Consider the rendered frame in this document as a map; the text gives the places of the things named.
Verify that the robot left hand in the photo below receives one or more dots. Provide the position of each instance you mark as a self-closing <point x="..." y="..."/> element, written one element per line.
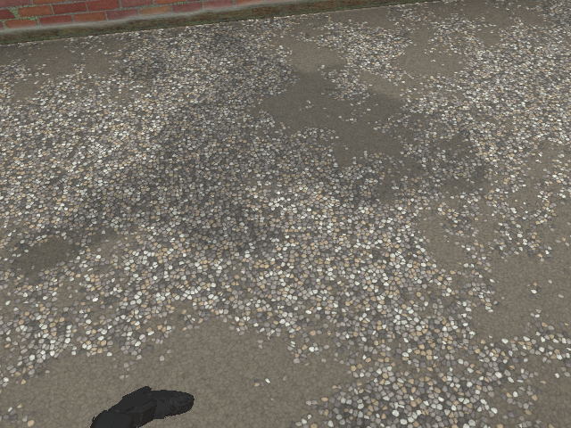
<point x="142" y="406"/>

